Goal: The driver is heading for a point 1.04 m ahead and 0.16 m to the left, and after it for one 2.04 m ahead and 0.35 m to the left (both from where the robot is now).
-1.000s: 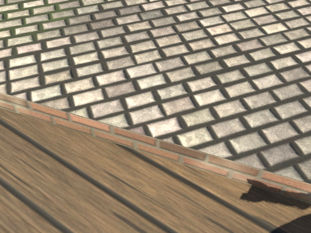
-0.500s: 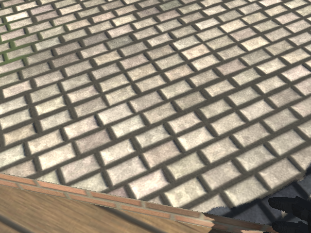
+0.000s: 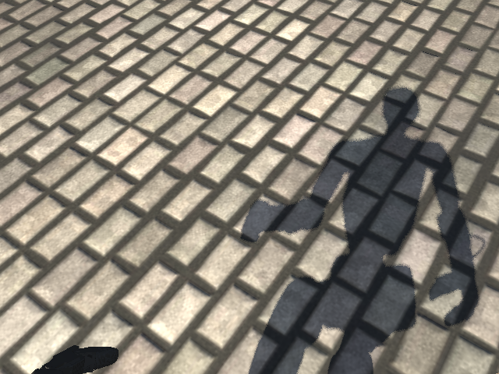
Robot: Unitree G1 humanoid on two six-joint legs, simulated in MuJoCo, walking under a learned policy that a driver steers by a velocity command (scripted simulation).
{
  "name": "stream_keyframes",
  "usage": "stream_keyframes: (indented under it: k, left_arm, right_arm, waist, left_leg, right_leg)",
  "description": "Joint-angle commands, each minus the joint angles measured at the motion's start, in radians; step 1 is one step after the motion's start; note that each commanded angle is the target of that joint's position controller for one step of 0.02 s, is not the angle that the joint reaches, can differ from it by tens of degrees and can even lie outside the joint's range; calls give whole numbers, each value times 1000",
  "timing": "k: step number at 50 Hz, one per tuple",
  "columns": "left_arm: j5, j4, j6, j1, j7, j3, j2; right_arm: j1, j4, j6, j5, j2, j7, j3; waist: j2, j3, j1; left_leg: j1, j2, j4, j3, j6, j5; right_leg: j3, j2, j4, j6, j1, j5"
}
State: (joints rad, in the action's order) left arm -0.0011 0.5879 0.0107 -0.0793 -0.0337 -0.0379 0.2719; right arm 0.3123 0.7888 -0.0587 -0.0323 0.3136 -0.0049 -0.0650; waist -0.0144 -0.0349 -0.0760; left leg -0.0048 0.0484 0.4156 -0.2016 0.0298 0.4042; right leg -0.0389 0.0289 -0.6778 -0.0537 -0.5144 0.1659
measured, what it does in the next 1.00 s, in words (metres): climbs: right foot, then left foot 0.15 m higher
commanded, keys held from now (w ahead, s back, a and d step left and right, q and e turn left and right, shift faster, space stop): w+e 0.14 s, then w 0.28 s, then w+q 0.58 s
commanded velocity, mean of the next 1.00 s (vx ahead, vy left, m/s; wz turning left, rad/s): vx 0.50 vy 0.00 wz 0.00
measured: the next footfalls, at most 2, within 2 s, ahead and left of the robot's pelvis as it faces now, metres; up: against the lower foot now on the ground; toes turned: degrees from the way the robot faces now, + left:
right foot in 0.02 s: +0.13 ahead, -0.09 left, +0.00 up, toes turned -3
left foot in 0.48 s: +0.47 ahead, +0.06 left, +0.15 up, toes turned -5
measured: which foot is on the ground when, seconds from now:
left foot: down 0.00-0.00, up 0.02-0.46, down 0.48-1.00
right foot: up 0.00-0.00, down 0.02-0.52, up 0.54-0.98, down 1.00-1.00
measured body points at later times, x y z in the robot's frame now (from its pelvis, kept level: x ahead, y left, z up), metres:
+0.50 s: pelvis +0.29 +0.00 +0.03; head +0.32 -0.02 +0.48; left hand +0.26 +0.24 -0.11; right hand +0.50 -0.20 -0.02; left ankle +0.43 +0.06 -0.59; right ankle +0.10 -0.09 -0.71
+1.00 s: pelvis +0.57 -0.05 +0.15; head +0.60 -0.04 +0.60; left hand +0.82 +0.17 +0.09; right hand +0.56 -0.32 +0.03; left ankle +0.43 +0.06 -0.58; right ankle +0.70 -0.17 -0.58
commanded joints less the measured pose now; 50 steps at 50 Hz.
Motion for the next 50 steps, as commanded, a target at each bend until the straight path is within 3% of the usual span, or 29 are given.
stream_keyframes:
  k: [1,2,3,4,6,8,9,12,14,16,18,20,21,23,24,25,26,27,28,29,30,31,33,34,35,38,44,48,50]
  left_arm:
    - [8,33,5,-384,18,-97,199]
    - [11,22,2,-360,35,-99,320]
    - [-6,-10,-10,-399,27,-95,285]
    - [0,21,-19,-394,22,-85,227]
    - [0,29,-20,-318,22,-52,146]
    - [-22,36,-18,-277,35,-31,112]
    - [-22,76,-15,-322,38,-21,87]
    - [-11,190,-10,-420,30,10,45]
    - [-7,246,8,-433,29,27,25]
    - [1,260,14,-398,55,46,-5]
    - [14,280,-3,-432,72,29,46]
    - [51,311,-23,-438,73,16,78]
    - [55,316,-17,-445,75,10,105]
    - [7,346,-7,-492,84,-1,161]
    - [-12,342,-5,-436,89,-6,166]
    - [-32,317,-15,-415,96,-11,154]
    - [-9,278,-42,-497,59,5,14]
    - [-62,299,-71,-465,2,6,-4]
    - [-25,246,-93,-365,-35,-9,11]
    - [-2,157,-95,-189,-38,13,-17]
    - [3,91,-91,-90,-37,25,-38]
    - [2,73,-84,-117,-28,34,-55]
    - [11,71,-79,-202,-14,62,-89]
    - [14,71,-76,-215,-3,61,-58]
    - [-10,45,-78,-172,5,67,-46]
    - [-37,14,-99,-30,33,48,6]
    - [29,-17,-119,200,13,27,6]
    - [29,-1,-141,156,7,-8,60]
    - [6,48,-154,-71,20,-44,137]
  right_arm:
    - [-124,-110,-15,-1,137,-4,-21]
    - [-31,-136,-34,74,-27,12,29]
    - [-14,-141,-58,37,54,22,25]
    - [-89,-141,-65,-5,98,25,9]
    - [-160,-156,-65,22,43,18,27]
    - [-133,-167,-48,31,11,21,33]
    - [-108,-155,-35,24,-44,22,48]
    - [-158,-212,-15,0,-143,23,97]
    - [-290,-312,-21,13,-203,28,141]
    - [-418,-409,-41,35,-199,29,166]
    - [-476,-459,-51,74,-186,17,167]
    - [-386,-422,-47,41,-130,4,147]
    - [-349,-406,-45,28,-120,4,138]
    - [-219,-376,-34,-5,-34,17,92]
    - [-111,-348,-26,-16,22,28,69]
    - [61,-283,-20,9,96,45,49]
    - [167,-191,-17,56,184,50,19]
    - [170,-164,1,54,131,21,24]
    - [57,-154,-2,31,47,9,41]
    - [25,-120,-10,24,-9,20,54]
    - [18,-59,-12,45,-76,35,72]
    - [-9,-25,-15,62,-123,42,82]
    - [-34,8,-14,42,-130,55,78]
    - [-35,2,-19,36,-79,62,65]
    - [-49,2,-21,26,-70,53,61]
    - [23,-1,-48,22,1,24,41]
    - [181,-8,-15,2,70,-14,1]
    - [156,-23,16,3,83,-20,-18]
    - [104,-60,14,19,55,-9,-12]
  waist:
    - [-3,199,264]
    - [-321,202,122]
    - [-193,412,195]
    - [-50,254,197]
    - [24,63,141]
    - [-44,6,76]
    - [-108,15,80]
    - [-77,-48,75]
    - [-35,-88,77]
    - [-23,-92,74]
    - [-66,29,89]
    - [-116,82,53]
    - [-159,114,25]
    - [-308,191,-54]
    - [-299,221,-112]
    - [-171,329,-144]
    - [422,442,-66]
    - [482,491,-67]
    - [243,280,-6]
    - [66,81,12]
    - [0,-43,52]
    - [10,-44,117]
    - [35,-32,182]
    - [33,-32,186]
    - [17,-27,188]
    - [68,33,115]
    - [111,10,-11]
    - [155,7,20]
    - [131,174,128]
  left_leg:
    - [330,115,602,28,-56,-764]
    - [723,-34,1001,75,7,213]
    - [845,-66,1156,301,20,184]
    - [956,-20,1156,282,12,88]
    - [984,29,1142,252,12,-19]
    - [985,35,1276,232,22,-43]
    - [1060,8,1533,189,29,22]
    - [1410,18,1933,196,-1,89]
    - [1500,19,1936,163,-22,24]
    - [1375,54,1583,130,-19,-95]
    - [973,54,1279,72,-5,-259]
    - [774,44,1018,14,-36,-222]
    - [692,-2,898,-19,-62,-149]
    - [620,-114,784,-34,-109,65]
    - [574,-117,648,49,-155,62]
    - [346,-41,553,302,-220,-16]
    - [27,155,116,889,-408,59]
    - [-65,266,-192,1361,-462,177]
    - [104,297,-187,1275,-387,284]
    - [291,266,-125,1097,-332,318]
    - [436,220,-79,891,-295,261]
    - [513,154,-68,709,-241,152]
    - [513,57,-65,473,-208,-39]
    - [493,45,-98,433,-237,-113]
    - [538,11,-125,385,-241,-152]
    - [479,5,-223,348,-255,-351]
    - [118,105,-205,478,-252,-260]
    - [58,132,-97,560,-224,-340]
    - [153,47,179,509,-175,-471]
  right_leg:
    - [35,-62,205,-94,621,-178]
    - [447,199,133,-205,824,-590]
    - [799,347,324,-384,875,-183]
    - [739,309,386,-350,794,130]
    - [616,229,416,-272,551,277]
    - [532,184,433,-264,377,146]
    - [509,188,427,-281,361,44]
    - [454,218,399,-224,348,136]
    - [370,177,385,-164,260,161]
    - [316,103,469,-133,107,184]
    - [308,121,646,-187,12,56]
    - [199,124,686,-172,196,-261]
    - [160,124,611,-159,329,-643]
    - [135,190,386,-139,640,-1497]
    - [106,204,210,-127,727,-1660]
    - [127,204,-34,-135,620,-1576]
    - [141,-46,-459,-78,229,-752]
    - [223,-195,-881,-33,-13,44]
    - [274,-148,-1117,-37,-188,100]
    - [210,-102,-1161,-68,-280,117]
    - [163,-60,-1196,-99,-347,130]
    - [151,-16,-1185,-117,-315,106]
    - [125,13,-1096,-108,-336,49]
    - [90,24,-975,-84,-346,58]
    - [75,45,-789,-47,-290,10]
    - [6,31,-464,33,-162,-188]
    - [62,-25,129,107,-127,-211]
    - [89,-37,274,76,42,-117]
    - [127,38,266,-7,404,-89]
